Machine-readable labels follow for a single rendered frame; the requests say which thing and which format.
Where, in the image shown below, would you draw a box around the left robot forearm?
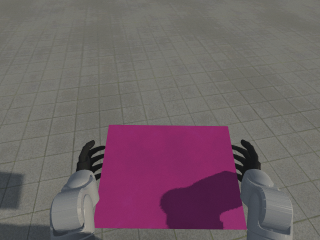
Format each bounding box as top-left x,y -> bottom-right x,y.
49,169 -> 100,240

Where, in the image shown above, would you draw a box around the robot right hand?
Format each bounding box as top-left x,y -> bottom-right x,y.
231,139 -> 261,182

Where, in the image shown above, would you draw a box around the robot left hand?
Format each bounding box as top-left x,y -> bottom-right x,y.
76,140 -> 106,181

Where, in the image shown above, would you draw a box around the right robot forearm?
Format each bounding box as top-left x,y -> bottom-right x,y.
240,169 -> 293,240

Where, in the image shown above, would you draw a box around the carton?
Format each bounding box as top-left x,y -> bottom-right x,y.
94,124 -> 247,230

